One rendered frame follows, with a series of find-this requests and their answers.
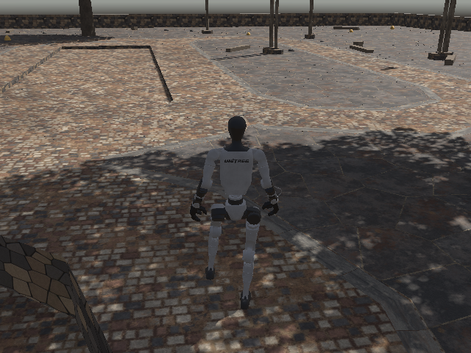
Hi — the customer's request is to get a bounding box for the robot left upper arm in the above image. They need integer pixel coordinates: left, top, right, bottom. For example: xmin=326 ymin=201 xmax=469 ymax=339
xmin=201 ymin=148 xmax=222 ymax=189

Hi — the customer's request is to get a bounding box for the robot right forearm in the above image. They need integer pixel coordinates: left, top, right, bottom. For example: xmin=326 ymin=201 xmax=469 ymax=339
xmin=265 ymin=177 xmax=278 ymax=204

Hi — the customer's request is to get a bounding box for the right robot hand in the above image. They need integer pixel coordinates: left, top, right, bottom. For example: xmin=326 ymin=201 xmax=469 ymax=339
xmin=262 ymin=202 xmax=279 ymax=216

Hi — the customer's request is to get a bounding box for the robot right upper arm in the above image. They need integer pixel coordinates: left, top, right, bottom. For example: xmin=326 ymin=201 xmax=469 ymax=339
xmin=252 ymin=149 xmax=272 ymax=189

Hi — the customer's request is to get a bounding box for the robot right thigh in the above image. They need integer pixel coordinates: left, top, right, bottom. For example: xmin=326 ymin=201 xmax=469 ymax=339
xmin=242 ymin=206 xmax=261 ymax=264

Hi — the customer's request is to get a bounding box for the robot left shin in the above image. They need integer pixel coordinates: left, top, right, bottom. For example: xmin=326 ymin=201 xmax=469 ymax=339
xmin=208 ymin=226 xmax=219 ymax=271

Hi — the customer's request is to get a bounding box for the robot left forearm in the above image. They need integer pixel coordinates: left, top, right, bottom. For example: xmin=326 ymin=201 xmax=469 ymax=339
xmin=192 ymin=178 xmax=208 ymax=208

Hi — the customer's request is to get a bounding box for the left robot hand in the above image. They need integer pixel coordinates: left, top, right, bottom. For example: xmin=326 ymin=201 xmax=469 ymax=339
xmin=190 ymin=204 xmax=207 ymax=221

